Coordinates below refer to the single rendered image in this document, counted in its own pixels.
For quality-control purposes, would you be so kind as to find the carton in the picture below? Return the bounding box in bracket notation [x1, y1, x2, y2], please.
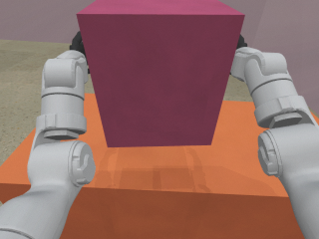
[76, 0, 245, 147]

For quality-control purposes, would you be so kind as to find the left robot forearm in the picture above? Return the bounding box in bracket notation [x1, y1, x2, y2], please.
[27, 50, 89, 181]

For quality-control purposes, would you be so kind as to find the robot left upper arm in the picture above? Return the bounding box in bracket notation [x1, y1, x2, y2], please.
[0, 140, 96, 239]

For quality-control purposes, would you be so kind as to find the right robot forearm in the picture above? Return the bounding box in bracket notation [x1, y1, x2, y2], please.
[230, 47, 319, 129]

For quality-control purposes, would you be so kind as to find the left robot hand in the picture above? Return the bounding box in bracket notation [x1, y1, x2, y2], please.
[69, 31, 90, 74]

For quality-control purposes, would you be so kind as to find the robot right upper arm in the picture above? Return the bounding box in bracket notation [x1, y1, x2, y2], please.
[257, 122, 319, 239]

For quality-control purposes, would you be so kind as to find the pedestal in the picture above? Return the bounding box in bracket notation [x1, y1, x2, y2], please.
[0, 93, 319, 239]

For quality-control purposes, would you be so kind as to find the right robot hand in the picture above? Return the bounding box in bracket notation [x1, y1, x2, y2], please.
[230, 35, 247, 74]

